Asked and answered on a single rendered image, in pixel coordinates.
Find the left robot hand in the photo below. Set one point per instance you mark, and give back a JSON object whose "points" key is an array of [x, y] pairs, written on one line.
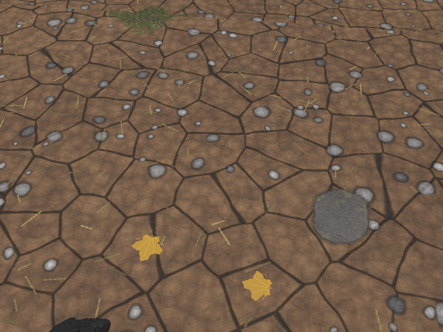
{"points": [[83, 325]]}

